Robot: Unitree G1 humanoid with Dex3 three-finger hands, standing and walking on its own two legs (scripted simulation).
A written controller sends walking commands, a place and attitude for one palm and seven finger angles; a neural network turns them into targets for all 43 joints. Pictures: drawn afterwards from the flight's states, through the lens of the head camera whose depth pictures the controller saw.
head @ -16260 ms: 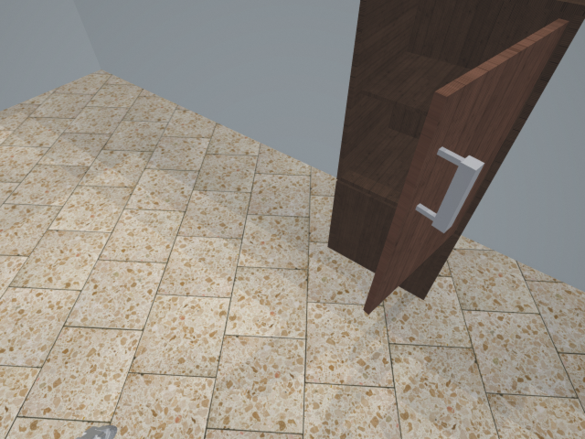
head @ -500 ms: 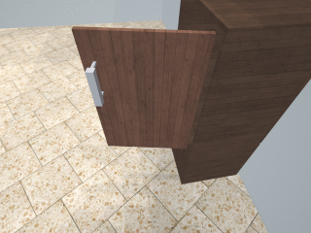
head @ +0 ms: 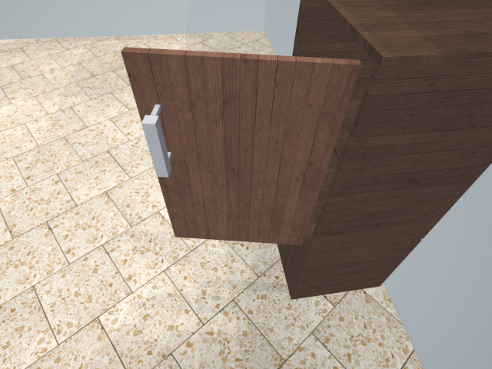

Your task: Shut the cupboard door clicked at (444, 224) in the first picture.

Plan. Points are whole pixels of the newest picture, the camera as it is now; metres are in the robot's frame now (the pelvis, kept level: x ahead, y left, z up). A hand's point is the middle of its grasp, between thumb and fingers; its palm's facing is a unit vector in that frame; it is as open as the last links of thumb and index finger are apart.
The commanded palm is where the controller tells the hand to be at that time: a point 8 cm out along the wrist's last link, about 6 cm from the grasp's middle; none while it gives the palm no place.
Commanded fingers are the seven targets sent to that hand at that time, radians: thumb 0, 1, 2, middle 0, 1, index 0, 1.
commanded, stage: shuffle to correct the standing spot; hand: left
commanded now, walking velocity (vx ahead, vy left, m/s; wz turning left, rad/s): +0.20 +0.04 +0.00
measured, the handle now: (160, 141) +0.51 +0.22 +0.07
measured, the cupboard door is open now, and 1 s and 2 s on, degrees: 78 78 78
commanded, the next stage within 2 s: come to a stop and stand still in 0.14 s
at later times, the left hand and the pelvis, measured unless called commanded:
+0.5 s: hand out of the picture +0.10 +0.20 -0.18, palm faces +0.05 -0.98 -0.20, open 7.4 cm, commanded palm none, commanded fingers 0.00 0.90 0.90 -0.20 -0.30 -0.20 -0.30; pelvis +0.07 +0.02 +0.00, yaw +2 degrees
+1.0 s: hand out of the picture +0.10 +0.20 -0.18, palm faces +0.09 -0.98 -0.18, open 7.3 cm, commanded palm none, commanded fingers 0.00 0.90 0.90 -0.20 -0.30 -0.20 -0.30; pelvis +0.06 +0.02 -0.01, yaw +2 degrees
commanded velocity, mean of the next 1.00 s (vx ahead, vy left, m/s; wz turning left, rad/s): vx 0.01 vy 0.00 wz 0.00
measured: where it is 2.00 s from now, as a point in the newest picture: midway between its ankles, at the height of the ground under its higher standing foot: outside the picture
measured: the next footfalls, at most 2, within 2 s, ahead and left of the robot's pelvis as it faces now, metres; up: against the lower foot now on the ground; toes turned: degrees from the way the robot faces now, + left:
right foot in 0.58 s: +0.11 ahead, -0.11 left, +0.00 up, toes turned +1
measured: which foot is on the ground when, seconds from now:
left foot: down 0.00-1.00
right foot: down 0.00-0.30, up 0.32-0.56, down 0.58-1.00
